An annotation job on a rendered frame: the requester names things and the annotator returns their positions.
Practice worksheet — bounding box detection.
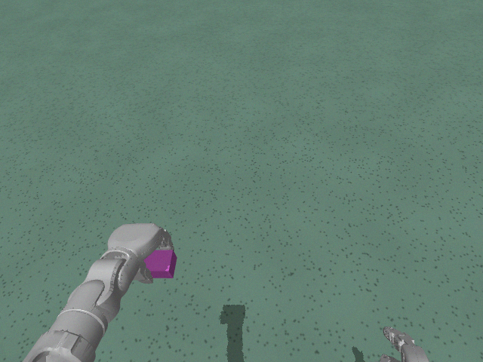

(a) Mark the left robot hand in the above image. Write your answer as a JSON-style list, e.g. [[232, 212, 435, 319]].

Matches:
[[107, 223, 174, 284]]

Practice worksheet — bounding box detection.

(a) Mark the small box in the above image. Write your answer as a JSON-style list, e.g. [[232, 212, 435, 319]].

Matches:
[[144, 250, 177, 278]]

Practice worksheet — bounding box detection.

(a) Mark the right robot hand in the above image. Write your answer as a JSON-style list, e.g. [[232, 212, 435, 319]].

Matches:
[[376, 327, 429, 362]]

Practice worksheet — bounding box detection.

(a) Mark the left robot arm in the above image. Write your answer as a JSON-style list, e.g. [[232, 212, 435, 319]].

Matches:
[[23, 247, 140, 362]]

